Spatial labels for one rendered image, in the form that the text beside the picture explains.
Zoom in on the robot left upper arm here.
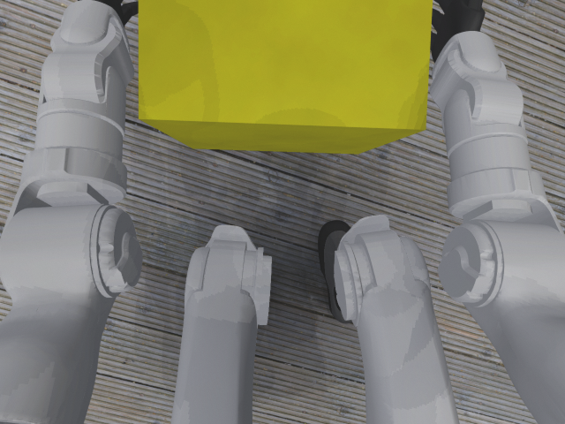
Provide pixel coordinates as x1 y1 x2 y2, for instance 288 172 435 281
0 204 143 424

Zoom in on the right robot hand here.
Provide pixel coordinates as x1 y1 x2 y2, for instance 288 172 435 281
430 0 486 63

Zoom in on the carton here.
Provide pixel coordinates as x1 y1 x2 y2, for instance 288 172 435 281
139 0 433 155

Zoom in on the robot left forearm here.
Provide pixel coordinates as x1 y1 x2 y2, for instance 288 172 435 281
0 0 134 295

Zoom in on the right robot shin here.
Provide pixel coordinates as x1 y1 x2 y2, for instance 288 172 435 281
334 215 431 307

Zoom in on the left robot hand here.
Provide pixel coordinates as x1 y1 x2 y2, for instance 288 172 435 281
78 0 139 26

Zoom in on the robot right upper arm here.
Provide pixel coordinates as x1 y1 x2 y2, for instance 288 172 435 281
438 219 565 424

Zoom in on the robot right forearm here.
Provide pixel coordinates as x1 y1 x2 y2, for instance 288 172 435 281
429 31 565 238

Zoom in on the right robot thigh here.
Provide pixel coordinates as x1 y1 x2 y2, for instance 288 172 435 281
334 230 460 424

